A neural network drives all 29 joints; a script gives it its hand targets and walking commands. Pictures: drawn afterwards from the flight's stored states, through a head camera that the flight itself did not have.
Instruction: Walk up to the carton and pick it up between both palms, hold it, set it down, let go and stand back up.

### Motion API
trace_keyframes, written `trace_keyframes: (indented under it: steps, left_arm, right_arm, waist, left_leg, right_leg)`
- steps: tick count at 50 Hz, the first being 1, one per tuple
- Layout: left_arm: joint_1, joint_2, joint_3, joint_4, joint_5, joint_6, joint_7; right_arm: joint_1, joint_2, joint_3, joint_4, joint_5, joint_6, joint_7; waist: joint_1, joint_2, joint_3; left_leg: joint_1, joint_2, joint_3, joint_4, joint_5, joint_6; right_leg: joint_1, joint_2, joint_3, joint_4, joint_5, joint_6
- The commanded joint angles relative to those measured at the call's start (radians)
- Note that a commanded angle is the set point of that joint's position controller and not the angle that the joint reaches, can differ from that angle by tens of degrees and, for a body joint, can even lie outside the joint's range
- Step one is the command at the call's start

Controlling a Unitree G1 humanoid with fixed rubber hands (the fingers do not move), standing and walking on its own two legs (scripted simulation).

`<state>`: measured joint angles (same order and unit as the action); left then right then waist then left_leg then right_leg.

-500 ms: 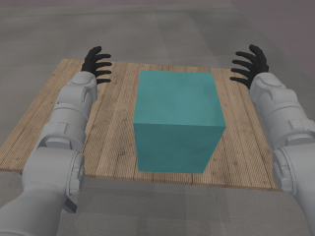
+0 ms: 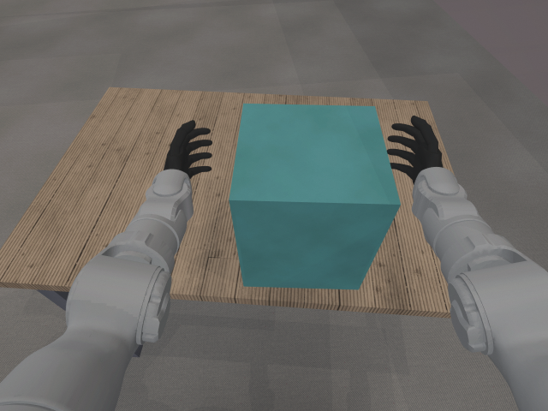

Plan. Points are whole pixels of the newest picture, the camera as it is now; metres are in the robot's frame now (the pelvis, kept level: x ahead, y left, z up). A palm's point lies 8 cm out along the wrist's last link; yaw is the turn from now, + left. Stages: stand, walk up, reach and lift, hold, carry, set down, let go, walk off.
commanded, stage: reach and lift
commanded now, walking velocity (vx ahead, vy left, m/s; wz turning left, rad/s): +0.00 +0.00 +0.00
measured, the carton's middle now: (304, 202) +0.46 +0.00 +0.03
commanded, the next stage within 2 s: none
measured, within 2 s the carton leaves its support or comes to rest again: neither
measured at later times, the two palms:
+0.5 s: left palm (198, 179) +0.46 +0.17 +0.08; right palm (406, 180) +0.46 -0.16 +0.09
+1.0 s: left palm (210, 176) +0.46 +0.15 +0.09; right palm (405, 182) +0.45 -0.15 +0.09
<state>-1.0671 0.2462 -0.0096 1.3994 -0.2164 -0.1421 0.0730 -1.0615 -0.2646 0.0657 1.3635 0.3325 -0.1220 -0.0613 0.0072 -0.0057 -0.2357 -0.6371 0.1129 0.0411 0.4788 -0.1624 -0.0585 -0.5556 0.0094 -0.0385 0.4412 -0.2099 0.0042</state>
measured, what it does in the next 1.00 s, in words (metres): stands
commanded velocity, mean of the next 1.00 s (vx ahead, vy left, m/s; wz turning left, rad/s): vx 0.00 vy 0.00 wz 0.00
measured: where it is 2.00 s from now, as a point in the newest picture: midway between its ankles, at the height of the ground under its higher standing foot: outside the picture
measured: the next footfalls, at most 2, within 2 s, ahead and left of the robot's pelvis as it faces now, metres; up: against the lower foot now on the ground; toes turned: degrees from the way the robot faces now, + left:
none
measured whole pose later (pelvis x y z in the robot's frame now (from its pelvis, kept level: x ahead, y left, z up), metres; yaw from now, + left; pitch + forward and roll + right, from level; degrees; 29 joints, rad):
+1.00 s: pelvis +0.01 +0.00 +0.01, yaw +0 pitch +15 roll -1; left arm -0.99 0.07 0.37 1.23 0.19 -0.18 0.13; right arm -0.95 -0.09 -0.33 1.19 -0.10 -0.19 -0.11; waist -0.01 -0.02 -0.13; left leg -0.50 0.10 0.07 0.38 -0.14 -0.05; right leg -0.44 0.00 -0.02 0.36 -0.19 0.01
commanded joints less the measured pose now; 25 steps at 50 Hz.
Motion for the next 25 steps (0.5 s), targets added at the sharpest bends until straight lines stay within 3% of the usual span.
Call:
trace_keyframes:
  steps: [1,2,3,4,6,7,9,10,11,12,13,15,17,18,19,20,21,22,23,24,25]
  left_arm:
    - [-0.444,0.123,-0.001,-0.12,-0.007,-0.096,0.003]
    - [-0.437,0.129,-0.014,-0.073,-0.025,-0.098,0.001]
    - [-0.464,0.119,-0.012,-0.11,-0.042,-0.118,-0.001]
    - [-0.455,0.129,-0.02,-0.105,-0.037,-0.117,-0.002]
    - [-0.481,0.123,-0.026,-0.097,-0.031,-0.121,0.006]
    - [-0.479,0.124,-0.026,-0.071,-0.033,-0.129,0.01]
    - [-0.497,0.108,-0.049,-0.138,-0.075,-0.151,0.014]
    - [-0.505,0.102,-0.028,-0.098,-0.06,-0.156,0.014]
    - [-0.466,0.107,-0.034,-0.085,-0.057,-0.151,0.006]
    - [-0.524,0.093,-0.036,-0.072,-0.04,-0.14,0.005]
    - [-0.455,0.109,-0.02,-0.058,-0.038,-0.146,0.012]
    - [-0.485,0.071,-0.023,-0.068,-0.043,-0.149,0.013]
    - [-0.476,0.08,-0.014,-0.087,-0.041,-0.156,0.015]
    - [-0.511,0.072,-0.011,-0.073,-0.009,-0.149,0.018]
    - [-0.492,0.051,-0.003,-0.095,-0.02,-0.151,0.021]
    - [-0.495,0.042,0.007,-0.094,-0.01,-0.159,0.019]
    - [-0.489,0.054,0.022,-0.097,0.004,-0.149,0.019]
    - [-0.479,0.044,0.036,-0.098,0.012,-0.157,0.023]
    - [-0.476,0.032,0.047,-0.108,0.031,-0.158,0.026]
    - [-0.458,0.022,0.064,-0.139,0.056,-0.148,0.028]
    - [-0.436,0.007,0.076,-0.135,0.065,-0.148,0.029]
  right_arm:
    - [-0.456,-0.183,0.013,-0.135,0.02,-0.095,-0.005]
    - [-0.477,-0.171,0.022,-0.099,0.037,-0.086,0.0]
    - [-0.486,-0.168,0.02,-0.134,0.046,-0.1,0.002]
    - [-0.448,-0.169,0.043,-0.077,0.054,-0.095,0.006]
    - [-0.443,-0.188,0.005,-0.074,0.03,-0.09,0.004]
    - [-0.463,-0.178,-0.001,-0.07,0.03,-0.09,0.007]
    - [-0.499,-0.18,0.005,-0.16,0.029,-0.119,0.006]
    - [-0.5,-0.144,0.014,-0.144,0.047,-0.11,0.009]
    - [-0.461,-0.135,0.029,-0.125,0.039,-0.096,0.009]
    - [-0.469,-0.142,0.029,-0.095,0.036,-0.09,0.006]
    - [-0.446,-0.163,0.018,-0.096,0.026,-0.102,0.01]
    - [-0.475,-0.114,0.032,-0.119,0.044,-0.102,0.013]
    - [-0.472,-0.106,0.012,-0.139,0.011,-0.104,0.013]
    - [-0.481,-0.104,0.014,-0.105,0.014,-0.102,0.008]
    - [-0.484,-0.127,-0.021,-0.138,-0.011,-0.119,0.002]
    - [-0.48,-0.098,-0.015,-0.111,-0.021,-0.107,0.002]
    - [-0.463,-0.095,-0.031,-0.133,-0.034,-0.111,-0.005]
    - [-0.497,-0.096,-0.008,-0.198,-0.04,-0.12,-0.003]
    - [-0.459,-0.082,-0.06,-0.157,-0.076,-0.129,-0.011]
    - [-0.464,-0.093,-0.079,-0.165,-0.089,-0.132,-0.029]
    - [-0.435,-0.084,-0.068,-0.163,-0.094,-0.133,-0.029]
  waist:
    - [0.0,0.055,-0.596]
    - [0.005,0.011,-0.578]
    - [-0.004,0.002,-0.599]
    - [0.0,0.008,-0.585]
    - [-0.01,0.041,-0.636]
    - [0.0,0.039,-0.616]
    - [-0.004,0.021,-0.713]
    - [0.011,0.051,-0.701]
    - [0.003,0.013,-0.676]
    - [-0.011,0.035,-0.642]
    - [0.001,0.027,-0.624]
    - [0.007,-0.001,-0.653]
    - [0.023,0.018,-0.649]
    - [0.01,0.055,-0.65]
    - [-0.013,0.035,-0.683]
    - [-0.001,0.002,-0.633]
    - [-0.015,0.004,-0.673]
    - [0.024,-0.001,-0.703]
    - [-0.012,0.006,-0.716]
    - [-0.02,0.024,-0.73]
    - [-0.001,0.029,-0.724]
  left_leg:
    - [0.427,-0.1,0.024,0.102,0.402,-0.041]
    - [0.406,-0.097,0.027,0.091,0.371,-0.027]
    - [0.391,-0.096,0.031,0.098,0.389,-0.025]
    - [0.404,-0.102,0.031,0.101,0.379,-0.02]
    - [0.427,-0.098,0.031,0.094,0.327,-0.03]
    - [0.386,-0.099,0.026,0.096,0.297,-0.022]
    - [0.383,-0.101,0.019,0.115,0.338,-0.023]
    - [0.353,-0.106,0.029,0.111,0.329,-0.021]
    - [0.344,-0.096,0.026,0.094,0.309,-0.012]
    - [0.343,-0.104,0.023,0.097,0.297,-0.01]
    - [0.362,-0.098,0.024,0.099,0.303,-0.013]
    - [0.352,-0.096,0.022,0.103,0.291,-0.004]
    - [0.338,-0.098,0.026,0.103,0.3,-0.009]
    - [0.338,-0.095,0.013,0.103,0.301,-0.015]
    - [0.386,-0.098,0.023,0.105,0.322,-0.025]
    - [0.358,-0.095,0.03,0.104,0.313,-0.006]
    - [0.373,-0.099,0.026,0.098,0.309,-0.01]
    - [0.341,-0.096,0.034,0.099,0.344,-0.01]
    - [0.376,-0.103,0.029,0.103,0.364,-0.017]
    - [0.403,-0.099,0.023,0.105,0.404,-0.029]
    - [0.413,-0.104,0.036,0.098,0.426,-0.033]
  right_leg:
    - [0.106,0.051,-0.044,0.029,0.456,0.029]
    - [0.05,0.054,-0.036,0.021,0.383,0.038]
    - [0.044,0.052,-0.041,0.036,0.403,0.039]
    - [0.06,0.047,-0.038,0.031,0.4,0.04]
    - [0.003,0.053,-0.039,0.02,0.317,0.031]
    - [-0.016,0.043,-0.034,0.016,0.269,0.028]
    - [0.003,0.047,-0.039,0.039,0.316,0.025]
    - [0.006,0.04,-0.03,0.039,0.321,0.027]
    - [0.021,0.035,-0.022,0.043,0.343,0.034]
    - [-0.012,0.04,-0.033,0.052,0.321,0.033]
    - [-0.025,0.039,-0.03,0.049,0.287,0.031]
    - [-0.033,0.04,-0.026,0.045,0.269,0.025]
    - [-0.016,0.038,-0.026,0.048,0.285,0.027]
    - [-0.016,0.039,-0.028,0.046,0.288,0.021]
    - [-0.049,0.055,-0.038,0.043,0.291,0.026]
    - [-0.03,0.04,-0.032,0.039,0.281,0.034]
    - [0.0,0.04,-0.034,0.039,0.327,0.041]
    - [0.019,0.038,-0.025,0.053,0.367,0.039]
    - [0.034,0.045,-0.033,0.044,0.381,0.036]
    - [0.052,0.053,-0.038,0.032,0.428,0.034]
    - [0.06,0.058,-0.035,0.037,0.442,0.035]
